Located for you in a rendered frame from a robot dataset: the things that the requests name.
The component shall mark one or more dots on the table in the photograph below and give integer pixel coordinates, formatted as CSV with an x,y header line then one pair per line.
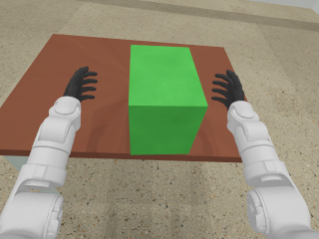
x,y
105,122

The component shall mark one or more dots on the carton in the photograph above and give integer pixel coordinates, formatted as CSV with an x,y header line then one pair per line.
x,y
166,100

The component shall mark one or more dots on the right robot hand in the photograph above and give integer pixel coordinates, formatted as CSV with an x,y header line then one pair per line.
x,y
234,92

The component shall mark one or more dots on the right robot upper arm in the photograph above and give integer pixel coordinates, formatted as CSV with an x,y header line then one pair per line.
x,y
278,212

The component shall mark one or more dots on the left robot upper arm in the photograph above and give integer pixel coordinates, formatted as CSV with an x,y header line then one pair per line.
x,y
33,215

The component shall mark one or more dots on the robot left forearm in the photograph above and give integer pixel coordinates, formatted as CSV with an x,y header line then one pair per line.
x,y
46,164

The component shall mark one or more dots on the robot right forearm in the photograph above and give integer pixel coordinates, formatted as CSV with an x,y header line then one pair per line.
x,y
262,167

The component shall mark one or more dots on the left robot hand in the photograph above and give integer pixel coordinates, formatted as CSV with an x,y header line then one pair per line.
x,y
75,87

